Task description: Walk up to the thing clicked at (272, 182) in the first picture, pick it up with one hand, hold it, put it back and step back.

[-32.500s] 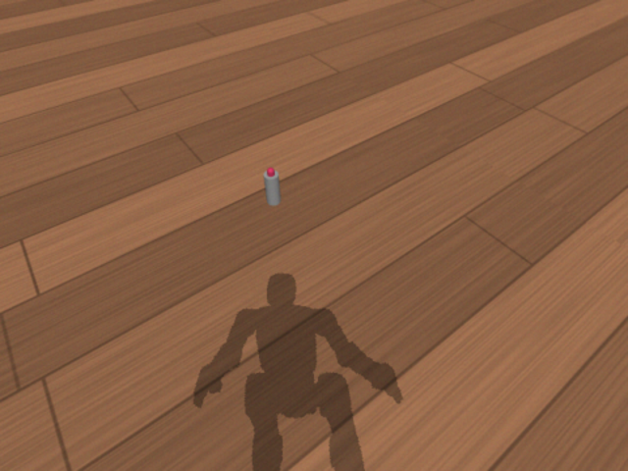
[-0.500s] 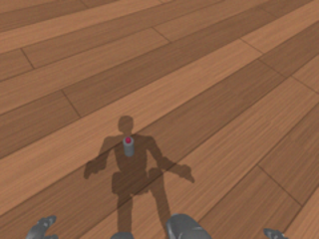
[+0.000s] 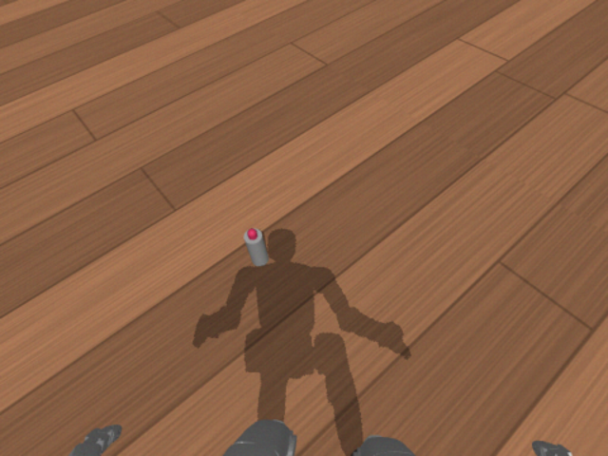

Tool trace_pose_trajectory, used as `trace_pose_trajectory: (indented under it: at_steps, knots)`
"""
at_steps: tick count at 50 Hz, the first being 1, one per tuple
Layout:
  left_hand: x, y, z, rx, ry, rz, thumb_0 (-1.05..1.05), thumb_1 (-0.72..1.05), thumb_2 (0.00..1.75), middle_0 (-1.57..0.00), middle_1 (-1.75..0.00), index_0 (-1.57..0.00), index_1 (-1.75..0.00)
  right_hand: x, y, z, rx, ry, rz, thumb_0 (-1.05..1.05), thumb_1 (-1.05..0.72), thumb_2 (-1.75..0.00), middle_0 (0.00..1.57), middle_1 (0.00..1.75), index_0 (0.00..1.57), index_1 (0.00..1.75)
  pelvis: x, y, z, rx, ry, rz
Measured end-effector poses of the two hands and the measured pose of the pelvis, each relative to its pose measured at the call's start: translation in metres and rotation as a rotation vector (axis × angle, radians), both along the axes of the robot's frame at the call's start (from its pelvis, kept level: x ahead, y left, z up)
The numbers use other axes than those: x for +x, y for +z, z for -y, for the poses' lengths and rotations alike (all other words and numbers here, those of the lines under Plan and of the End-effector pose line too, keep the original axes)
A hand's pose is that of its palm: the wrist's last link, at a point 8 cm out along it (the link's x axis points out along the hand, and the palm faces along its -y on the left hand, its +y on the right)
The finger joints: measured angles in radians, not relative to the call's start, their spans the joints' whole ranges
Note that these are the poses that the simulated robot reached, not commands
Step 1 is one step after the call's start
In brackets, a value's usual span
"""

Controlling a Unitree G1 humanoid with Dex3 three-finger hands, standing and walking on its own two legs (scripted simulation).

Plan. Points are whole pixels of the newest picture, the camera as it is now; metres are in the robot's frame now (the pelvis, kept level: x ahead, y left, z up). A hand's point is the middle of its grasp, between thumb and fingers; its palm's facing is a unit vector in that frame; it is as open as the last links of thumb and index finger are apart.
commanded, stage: step back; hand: left
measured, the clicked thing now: (256, 245) +0.82 +0.24 -0.67
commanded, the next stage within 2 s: stand in 1.64 s
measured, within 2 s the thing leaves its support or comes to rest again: neither
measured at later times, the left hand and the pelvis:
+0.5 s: hand out of the picture -0.12 +0.24 -0.16, palm faces +0.01 -0.92 -0.40, open 7.4 cm; pelvis -0.18 -0.04 -0.01, yaw +0 degrees
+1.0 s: hand out of the picture -0.17 +0.25 -0.14, palm faces +0.05 -0.92 -0.40, open 7.4 cm; pelvis -0.22 -0.03 +0.00, yaw +4 degrees
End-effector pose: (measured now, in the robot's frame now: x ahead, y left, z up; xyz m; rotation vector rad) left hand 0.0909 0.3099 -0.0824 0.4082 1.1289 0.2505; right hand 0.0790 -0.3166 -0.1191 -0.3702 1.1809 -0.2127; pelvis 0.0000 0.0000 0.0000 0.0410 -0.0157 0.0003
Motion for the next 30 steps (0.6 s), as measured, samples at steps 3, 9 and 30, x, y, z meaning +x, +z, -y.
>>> trace_pose_trajectory:
  at_steps: [3, 9, 30]
  knots:
    - [-0.005, -0.003, 0.001, 0.005, -0.003, 0.059, 0.01, 0.90, 0.90, -0.21, -0.30, -0.21, -0.30, -0.028, -0.004, -0.001, -0.010, 0.025, -0.055, 0.01, -0.90, -0.90, 0.20, 0.30, 0.20, 0.30, -0.022, -0.004, 0.003, -0.015, 0.036, 0.000]
    - [-0.037, -0.030, 0.001, -0.048, 0.017, 0.118, 0.01, 0.90, 0.90, -0.20, -0.30, -0.21, -0.30, -0.072, -0.003, -0.009, -0.030, 0.068, -0.076, 0.01, -0.90, -0.90, 0.20, 0.30, 0.20, 0.30, -0.072, -0.017, 0.004, 0.012, 0.076, 0.035]
    - [-0.271, -0.026, 0.049, -0.029, 0.084, -0.123, 0.01, 0.91, 0.90, -0.20, -0.30, -0.21, -0.30, -0.149, 0.010, 0.046, 0.005, 0.060, 0.105, 0.01, -0.90, -0.90, 0.20, 0.30, 0.20, 0.30, -0.197, -0.007, 0.053, -0.042, -0.009, 0.035]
